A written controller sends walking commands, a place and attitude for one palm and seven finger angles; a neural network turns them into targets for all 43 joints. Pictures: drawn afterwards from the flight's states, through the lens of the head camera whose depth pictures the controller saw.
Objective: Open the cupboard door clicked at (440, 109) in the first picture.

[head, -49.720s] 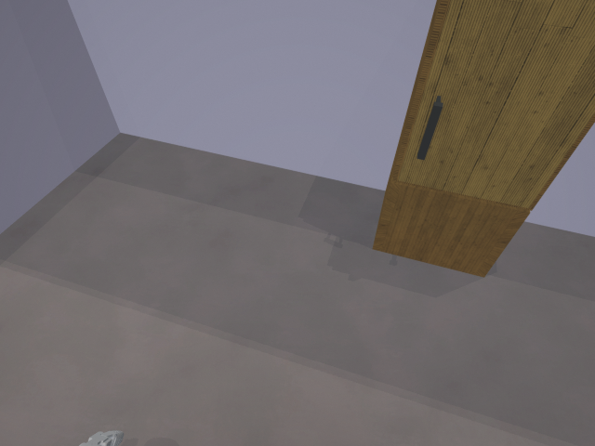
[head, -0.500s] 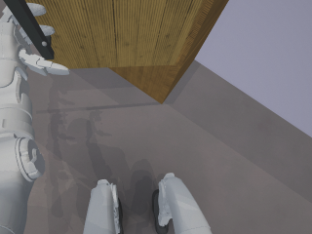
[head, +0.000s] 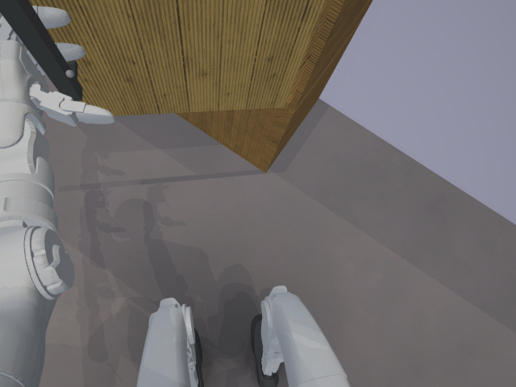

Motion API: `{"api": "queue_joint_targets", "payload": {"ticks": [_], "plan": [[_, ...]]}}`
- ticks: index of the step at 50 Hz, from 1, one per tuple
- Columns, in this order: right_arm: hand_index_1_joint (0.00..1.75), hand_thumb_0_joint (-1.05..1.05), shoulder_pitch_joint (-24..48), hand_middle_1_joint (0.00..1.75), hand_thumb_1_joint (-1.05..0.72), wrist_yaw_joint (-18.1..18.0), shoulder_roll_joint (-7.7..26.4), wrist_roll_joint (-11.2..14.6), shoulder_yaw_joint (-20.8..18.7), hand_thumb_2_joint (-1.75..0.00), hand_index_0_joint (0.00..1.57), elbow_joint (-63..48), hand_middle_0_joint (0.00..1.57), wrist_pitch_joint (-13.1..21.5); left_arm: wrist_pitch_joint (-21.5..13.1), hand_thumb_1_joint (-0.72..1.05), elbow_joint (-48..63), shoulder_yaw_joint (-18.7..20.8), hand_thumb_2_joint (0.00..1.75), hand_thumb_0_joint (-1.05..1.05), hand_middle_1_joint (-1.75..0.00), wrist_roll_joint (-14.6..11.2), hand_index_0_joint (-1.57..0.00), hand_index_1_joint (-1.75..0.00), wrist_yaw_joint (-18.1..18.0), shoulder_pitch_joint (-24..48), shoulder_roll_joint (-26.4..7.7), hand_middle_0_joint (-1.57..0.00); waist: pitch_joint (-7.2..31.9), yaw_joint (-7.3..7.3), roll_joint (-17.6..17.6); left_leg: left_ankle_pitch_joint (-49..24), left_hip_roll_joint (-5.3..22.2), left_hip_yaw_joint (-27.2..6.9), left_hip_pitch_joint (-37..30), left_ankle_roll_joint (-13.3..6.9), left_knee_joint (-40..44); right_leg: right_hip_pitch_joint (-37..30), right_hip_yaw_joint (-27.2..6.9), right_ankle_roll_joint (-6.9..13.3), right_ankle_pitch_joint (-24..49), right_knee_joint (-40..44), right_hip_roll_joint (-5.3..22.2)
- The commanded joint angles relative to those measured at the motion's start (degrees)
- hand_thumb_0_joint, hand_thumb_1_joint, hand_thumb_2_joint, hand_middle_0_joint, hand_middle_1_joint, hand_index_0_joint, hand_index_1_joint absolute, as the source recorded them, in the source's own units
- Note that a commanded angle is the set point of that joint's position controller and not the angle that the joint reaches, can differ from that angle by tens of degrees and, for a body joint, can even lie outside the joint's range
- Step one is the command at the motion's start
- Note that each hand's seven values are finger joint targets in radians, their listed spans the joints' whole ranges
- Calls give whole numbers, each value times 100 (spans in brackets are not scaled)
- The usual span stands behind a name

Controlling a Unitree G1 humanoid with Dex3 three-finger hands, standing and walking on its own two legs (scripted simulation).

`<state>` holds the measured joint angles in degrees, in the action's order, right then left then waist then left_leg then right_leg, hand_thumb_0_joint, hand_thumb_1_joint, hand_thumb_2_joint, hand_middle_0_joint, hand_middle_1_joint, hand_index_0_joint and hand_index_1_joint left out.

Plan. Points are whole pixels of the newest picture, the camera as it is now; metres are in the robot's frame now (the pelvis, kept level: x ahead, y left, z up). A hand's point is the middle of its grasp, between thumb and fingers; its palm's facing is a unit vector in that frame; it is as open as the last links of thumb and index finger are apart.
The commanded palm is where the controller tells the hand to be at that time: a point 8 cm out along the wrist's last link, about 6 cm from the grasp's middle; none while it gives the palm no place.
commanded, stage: close the thumb around the handle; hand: left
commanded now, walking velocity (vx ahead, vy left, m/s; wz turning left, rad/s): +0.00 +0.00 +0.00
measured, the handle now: (46, 38) +0.59 +0.24 +0.04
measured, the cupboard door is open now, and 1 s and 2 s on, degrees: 42 42 81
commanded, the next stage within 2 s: pull the door open along its arc in 0.72 s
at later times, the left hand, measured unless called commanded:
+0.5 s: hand (68, 73) +0.55 +0.21 +0.04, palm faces +0.06 -1.00 -0.04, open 8.0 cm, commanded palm +0.53 +0.23 +0.04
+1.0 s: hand (66, 74) +0.54 +0.21 +0.04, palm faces +0.04 -1.00 -0.02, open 5.7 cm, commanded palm +0.51 +0.24 +0.04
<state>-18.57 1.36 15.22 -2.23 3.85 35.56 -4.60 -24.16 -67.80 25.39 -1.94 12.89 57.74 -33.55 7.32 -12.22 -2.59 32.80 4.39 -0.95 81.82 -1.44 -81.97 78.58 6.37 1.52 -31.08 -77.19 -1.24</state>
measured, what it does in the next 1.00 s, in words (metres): stands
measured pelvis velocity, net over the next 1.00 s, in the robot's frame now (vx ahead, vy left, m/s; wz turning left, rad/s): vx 0.00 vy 0.01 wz -0.01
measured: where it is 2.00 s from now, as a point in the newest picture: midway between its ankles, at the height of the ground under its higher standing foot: (229, 371)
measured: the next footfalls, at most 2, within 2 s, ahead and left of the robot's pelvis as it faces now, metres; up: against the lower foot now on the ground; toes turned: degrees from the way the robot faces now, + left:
none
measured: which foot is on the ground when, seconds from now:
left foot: down 0.00-1.00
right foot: down 0.00-1.00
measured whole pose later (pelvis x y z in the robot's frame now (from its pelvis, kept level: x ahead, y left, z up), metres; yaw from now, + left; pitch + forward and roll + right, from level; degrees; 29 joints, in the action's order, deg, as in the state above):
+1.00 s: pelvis +0.00 +0.01 +0.00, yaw -1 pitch +32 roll -5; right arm -18.6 1.5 15.2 -1.9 3.7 35.0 -5.1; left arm -24.2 -65.7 25.5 -3.1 13.6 55.8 -32.6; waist 7.6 -11.8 -2.7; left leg 33.0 4.4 -0.3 81.1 -2.0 -81.9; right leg 78.1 5.5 0.9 -30.9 -77.0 -1.4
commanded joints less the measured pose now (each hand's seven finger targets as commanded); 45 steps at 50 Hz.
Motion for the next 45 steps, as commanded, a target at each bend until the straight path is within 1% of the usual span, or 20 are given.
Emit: {"api": "queue_joint_targets", "payload": {"ticks": [1,4,7,9,10,11,12,15,17,18,20,26,29,31,33,37,39,41,42,45], "plan": [[30,0,-1275,30,-90,-78,1139,-14,-429,-90,20,-130,20,36,-448,-50,1300,164,30,0,-120,-44,-30,-120,-55,2492,-1493,-30,3594,-120,-1102,-2368,-188,-442,-2947,-56,788,-1450,-392,-19,1635,898,-168],[30,0,-1290,30,-90,-84,1118,-10,-419,-90,20,-102,20,33,-409,-33,1208,47,37,0,-122,-56,-31,-122,-4,2507,-1371,-31,3497,-172,-1099,-2411,-181,-455,-2965,-64,791,-1416,-381,-11,1672,896,-173],[30,0,-1261,30,-90,-78,1137,-6,-426,-90,20,-134,20,18,-403,-16,1379,84,44,0,-124,-93,-32,-124,24,2430,-1402,-32,3651,-88,-1223,-2486,-184,-454,-3085,-41,820,-1469,-372,-7,1713,905,-165],[30,0,-1279,30,-90,-79,1127,-5,-431,-90,20,-125,20,29,-392,-5,1311,47,49,0,-125,-123,-33,-125,23,2414,-1297,-33,3606,-137,-1162,-2558,-179,-476,-3103,-55,785,-1377,-373,-9,1766,890,-171],[30,0,-1285,30,-90,-85,1144,-12,-426,-90,20,-105,20,22,-405,0,1365,172,52,0,-125,-130,-34,-125,9,2473,-1467,-34,3632,-114,-1131,-2585,-165,-480,-3078,-43,791,-1449,-360,-17,1794,876,-166],[30,0,-1277,30,-90,-77,1132,-4,-426,-90,20,-113,20,26,-386,6,1301,107,54,0,-126,-133,-34,-126,21,2436,-1384,-34,3591,-129,-1103,-2515,-182,-460,-3012,-54,788,-1476,-380,-27,1775,909,-175],[30,0,-1284,30,-90,-87,1140,0,-425,-90,20,-112,20,20,-399,12,1337,218,56,0,-127,-129,-34,-127,7,2416,-1530,-34,3571,-92,-1043,-2496,-177,-444,-2963,-56,794,-1561,-388,-22,1787,908,-176],[30,0,-1271,30,-90,-65,1116,-1,-429,-90,20,-126,20,28,-414,28,1286,90,64,0,-128,-108,-36,-128,12,2281,-1326,-36,3546,-80,-1075,-2518,-184,-448,-3024,-44,824,-1506,-365,-15,1768,909,-174],[30,0,-1273,30,-90,-76,1131,1,-427,-90,20,-120,20,25,-409,40,1293,175,68,0,-130,-113,-36,-130,-9,2281,-1442,-36,3474,-90,-991,-2447,-170,-442,-2961,-54,832,-1511,-372,-25,1723,930,-175],[30,0,-1256,30,-90,-74,1117,8,-425,-90,20,-132,20,24,-383,45,1193,50,71,0,-130,-97,-37,-130,-3,2239,-1295,-37,3358,-119,-1048,-2419,-179,-442,-2954,-45,857,-1444,-363,-21,1693,943,-174],[30,0,-1278,30,-90,-65,1122,-14,-437,-90,20,-113,20,35,-446,56,1360,58,76,0,-131,-111,-38,-131,-28,2376,-1282,-38,3497,-94,-1204,-2533,-177,-468,-3151,-29,850,-1370,-356,-12,1712,919,-169],[30,0,-1257,30,-90,-48,1123,-9,-467,-90,20,-118,20,27,-537,90,1499,141,90,0,-135,-157,-40,-135,-21,2149,-1312,-40,3675,-23,-1108,-2753,-170,-474,-3297,-11,873,-1534,-355,-11,1925,916,-175],[30,0,-1249,30,-90,-43,1104,-1,-457,-90,20,-103,20,40,-538,90,1437,64,90,0,-135,-181,-40,-135,14,2129,-1192,-40,3540,-64,-1032,-2642,-186,-450,-3175,-32,879,-1558,-371,-12,1899,943,-181],[30,0,-1237,30,-90,-64,1131,14,-436,-90,20,-96,20,29,-488,90,1251,245,90,0,-135,-179,-40,-135,6,2137,-1452,-40,3320,-74,-855,-2382,-187,-401,-2846,-56,860,-1653,-402,-36,1778,983,-186],[30,0,-1205,30,-90,-84,1114,24,-415,-90,20,-119,20,35,-470,90,1191,201,90,0,-135,-154,-40,-135,30,2198,-1457,-40,3200,-100,-816,-2227,-202,-379,-2659,-75,872,-1711,-422,-35,1699,998,-181],[30,0,-1189,30,-90,-101,1129,17,-393,-90,20,-133,20,46,-475,90,1058,259,90,0,-135,-116,-40,-135,39,2214,-1570,-40,3241,-65,-979,-2229,-199,-408,-2718,-57,839,-1522,-390,-14,1580,927,-179],[30,0,-1211,30,-90,-95,1126,9,-400,-90,20,-138,20,58,-486,90,1082,150,90,0,-135,-139,-40,-135,57,2308,-1402,-40,3253,-116,-1027,-2321,-188,-457,-2894,-57,831,-1333,-355,-5,1562,893,-183],[30,0,-1206,30,-90,-93,1147,3,-407,-90,20,-164,20,43,-459,90,1073,209,90,0,-135,-131,-40,-135,60,2242,-1479,-40,3391,-79,-1021,-2359,-181,-455,-2898,-46,806,-1372,-357,-15,1589,878,-185],[30,0,-1204,30,-90,-89,1138,-1,-408,-90,20,-162,20,48,-450,90,1136,82,90,0,-135,-142,-40,-135,60,2319,-1339,-40,3407,-114,-1079,-2392,-179,-467,-2953,-41,815,-1347,-351,-14,1620,881,-178],[30,0,-1230,30,-90,-66,1152,9,-432,-90,20,-210,20,28,-417,90,1143,202,90,0,-135,-186,-40,-135,68,1923,-1337,-40,3605,13,-1007,-2549,-183,-467,-3047,-18,839,-1469,-339,-13,1759,853,-183]]}}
